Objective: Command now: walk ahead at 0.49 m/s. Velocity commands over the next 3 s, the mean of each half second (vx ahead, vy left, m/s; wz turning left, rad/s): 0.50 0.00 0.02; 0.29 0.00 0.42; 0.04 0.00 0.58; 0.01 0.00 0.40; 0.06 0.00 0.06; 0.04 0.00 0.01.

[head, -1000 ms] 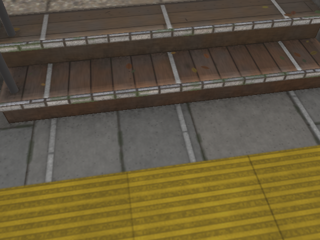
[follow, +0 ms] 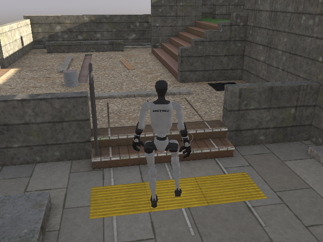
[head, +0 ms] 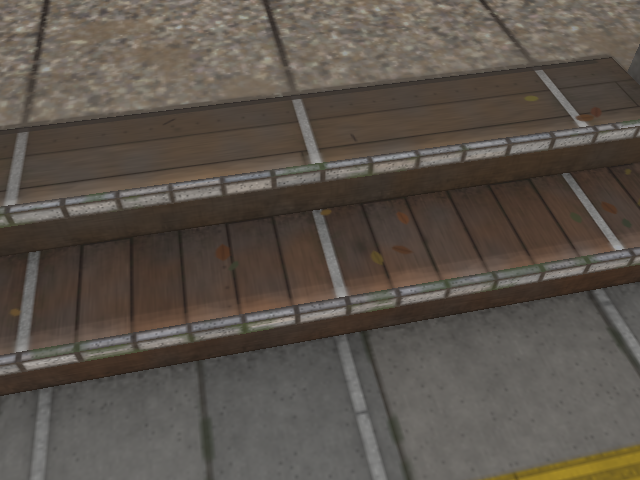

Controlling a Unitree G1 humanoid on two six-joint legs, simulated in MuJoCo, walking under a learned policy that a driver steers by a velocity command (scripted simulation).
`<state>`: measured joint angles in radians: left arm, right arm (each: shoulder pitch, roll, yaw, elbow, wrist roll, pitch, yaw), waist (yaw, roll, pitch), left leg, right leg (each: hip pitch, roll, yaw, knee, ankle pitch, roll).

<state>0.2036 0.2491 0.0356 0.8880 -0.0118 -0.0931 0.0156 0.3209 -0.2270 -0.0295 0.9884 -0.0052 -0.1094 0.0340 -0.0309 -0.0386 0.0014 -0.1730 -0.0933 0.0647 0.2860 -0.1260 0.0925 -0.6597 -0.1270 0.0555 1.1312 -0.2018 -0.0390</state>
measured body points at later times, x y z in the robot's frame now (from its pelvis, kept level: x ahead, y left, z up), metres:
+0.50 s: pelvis +0.28 -0.08 +0.00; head +0.30 -0.10 +0.45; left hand +0.33 +0.18 -0.12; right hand +0.37 -0.35 -0.13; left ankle +0.29 +0.08 -0.65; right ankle +0.30 -0.17 -0.74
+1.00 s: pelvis +0.47 -0.04 -0.01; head +0.52 -0.01 +0.44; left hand +0.56 +0.26 -0.13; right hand +0.68 -0.27 -0.11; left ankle +0.54 +0.04 -0.74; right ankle +0.49 -0.20 -0.66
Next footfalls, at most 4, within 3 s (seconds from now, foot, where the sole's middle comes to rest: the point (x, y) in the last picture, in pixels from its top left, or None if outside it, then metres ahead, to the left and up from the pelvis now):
0.30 right None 0.34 -0.17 -0.78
0.82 left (300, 452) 0.58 0.05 -0.78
1.30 right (391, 431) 0.62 -0.15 -0.78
1.76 left None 0.44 0.06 -0.78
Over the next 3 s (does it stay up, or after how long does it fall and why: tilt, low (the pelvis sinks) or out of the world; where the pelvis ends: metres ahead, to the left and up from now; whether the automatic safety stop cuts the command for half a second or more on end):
stays up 0.48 -0.04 -0.01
